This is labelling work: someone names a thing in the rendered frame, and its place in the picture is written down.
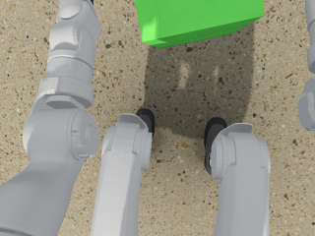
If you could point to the left robot upper arm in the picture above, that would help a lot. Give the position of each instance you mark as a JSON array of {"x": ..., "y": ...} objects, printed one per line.
[{"x": 58, "y": 142}]

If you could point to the robot left foot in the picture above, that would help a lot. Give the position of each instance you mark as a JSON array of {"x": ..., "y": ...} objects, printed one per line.
[{"x": 149, "y": 118}]

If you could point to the right robot thigh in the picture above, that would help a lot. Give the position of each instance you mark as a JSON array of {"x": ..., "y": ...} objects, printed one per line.
[{"x": 244, "y": 196}]

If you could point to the right robot upper arm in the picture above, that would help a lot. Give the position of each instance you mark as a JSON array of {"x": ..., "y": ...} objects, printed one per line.
[{"x": 306, "y": 105}]

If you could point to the left robot forearm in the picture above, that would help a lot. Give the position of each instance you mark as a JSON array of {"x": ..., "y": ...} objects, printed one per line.
[{"x": 71, "y": 59}]

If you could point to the right robot forearm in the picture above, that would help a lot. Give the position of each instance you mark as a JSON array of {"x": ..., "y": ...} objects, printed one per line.
[{"x": 310, "y": 19}]

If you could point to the carton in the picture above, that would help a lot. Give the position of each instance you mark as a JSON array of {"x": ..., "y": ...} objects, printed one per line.
[{"x": 166, "y": 23}]

